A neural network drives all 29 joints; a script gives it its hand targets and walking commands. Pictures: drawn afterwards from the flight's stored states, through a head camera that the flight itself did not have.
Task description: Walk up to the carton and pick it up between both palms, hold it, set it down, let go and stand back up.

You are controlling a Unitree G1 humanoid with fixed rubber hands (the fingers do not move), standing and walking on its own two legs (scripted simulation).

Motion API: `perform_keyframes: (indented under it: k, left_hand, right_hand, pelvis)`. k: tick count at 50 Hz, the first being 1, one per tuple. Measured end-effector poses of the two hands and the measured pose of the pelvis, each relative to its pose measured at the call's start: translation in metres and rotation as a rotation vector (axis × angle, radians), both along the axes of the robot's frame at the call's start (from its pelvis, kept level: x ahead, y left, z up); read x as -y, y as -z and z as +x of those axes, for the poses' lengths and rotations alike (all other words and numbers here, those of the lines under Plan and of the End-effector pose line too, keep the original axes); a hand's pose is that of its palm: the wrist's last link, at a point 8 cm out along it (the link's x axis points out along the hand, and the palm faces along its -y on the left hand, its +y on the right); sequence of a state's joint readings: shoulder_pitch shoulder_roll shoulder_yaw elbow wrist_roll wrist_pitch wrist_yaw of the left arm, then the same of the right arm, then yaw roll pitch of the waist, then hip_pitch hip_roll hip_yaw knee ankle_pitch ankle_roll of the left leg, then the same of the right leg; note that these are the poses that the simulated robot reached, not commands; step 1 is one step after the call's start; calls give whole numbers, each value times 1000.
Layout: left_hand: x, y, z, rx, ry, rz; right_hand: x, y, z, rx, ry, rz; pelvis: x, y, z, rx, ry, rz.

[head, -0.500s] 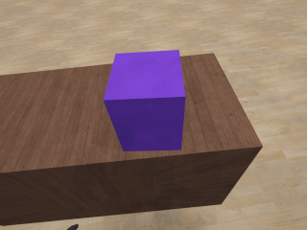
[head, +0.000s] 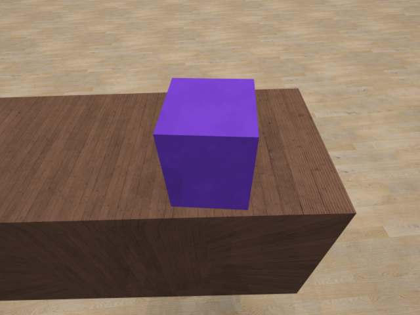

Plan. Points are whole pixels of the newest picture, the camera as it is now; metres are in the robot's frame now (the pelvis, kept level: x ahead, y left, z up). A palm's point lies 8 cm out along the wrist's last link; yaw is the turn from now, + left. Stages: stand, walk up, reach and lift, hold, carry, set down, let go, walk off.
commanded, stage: walk up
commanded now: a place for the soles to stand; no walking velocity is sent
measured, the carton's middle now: (210, 145) +0.52 +0.02 +0.03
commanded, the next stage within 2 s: none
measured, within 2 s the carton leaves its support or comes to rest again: neither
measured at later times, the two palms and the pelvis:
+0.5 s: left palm out of the picture +0.05 +0.24 -0.13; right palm out of the picture +0.03 -0.26 -0.14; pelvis +0.01 +0.00 +0.00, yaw -5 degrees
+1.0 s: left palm out of the picture +0.06 +0.26 -0.13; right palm out of the picture -0.03 -0.25 -0.15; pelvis +0.00 +0.01 -0.01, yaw -11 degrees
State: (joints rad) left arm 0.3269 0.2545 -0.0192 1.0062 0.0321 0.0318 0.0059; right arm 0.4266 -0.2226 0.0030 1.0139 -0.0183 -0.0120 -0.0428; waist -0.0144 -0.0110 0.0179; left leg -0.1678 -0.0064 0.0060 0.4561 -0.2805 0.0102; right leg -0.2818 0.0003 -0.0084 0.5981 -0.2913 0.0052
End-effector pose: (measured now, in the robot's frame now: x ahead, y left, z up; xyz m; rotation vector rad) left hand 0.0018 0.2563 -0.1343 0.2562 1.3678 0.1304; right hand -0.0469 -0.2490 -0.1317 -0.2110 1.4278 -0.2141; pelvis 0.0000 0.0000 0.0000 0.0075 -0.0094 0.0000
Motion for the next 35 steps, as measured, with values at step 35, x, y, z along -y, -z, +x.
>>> perform_keyframes:
  k: [35]
  left_hand:
    - [0,-4,47,90,129,13]
  right_hand:
    - [2,9,34,82,38,6]
  pelvis:
    - [-10,2,2,19,129,13]
